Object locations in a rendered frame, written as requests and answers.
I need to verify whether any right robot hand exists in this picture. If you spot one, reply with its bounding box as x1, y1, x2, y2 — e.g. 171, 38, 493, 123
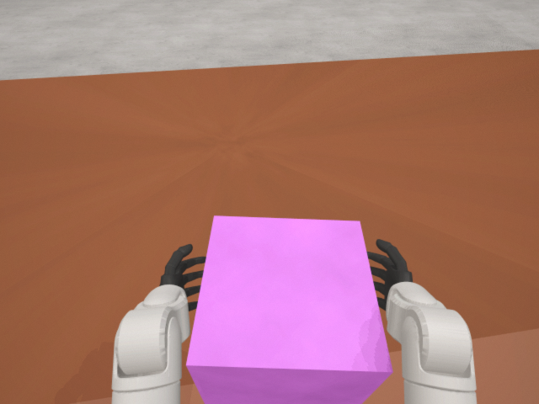
367, 239, 413, 311

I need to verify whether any left robot hand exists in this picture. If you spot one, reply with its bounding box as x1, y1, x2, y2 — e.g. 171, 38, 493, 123
159, 244, 206, 311

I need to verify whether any right robot forearm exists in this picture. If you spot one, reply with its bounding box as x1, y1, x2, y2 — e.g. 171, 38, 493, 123
386, 282, 477, 404

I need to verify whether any left robot forearm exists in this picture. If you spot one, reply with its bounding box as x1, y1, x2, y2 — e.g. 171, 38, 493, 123
112, 284, 190, 404

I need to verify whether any carton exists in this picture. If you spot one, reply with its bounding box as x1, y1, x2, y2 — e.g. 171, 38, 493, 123
186, 215, 393, 404

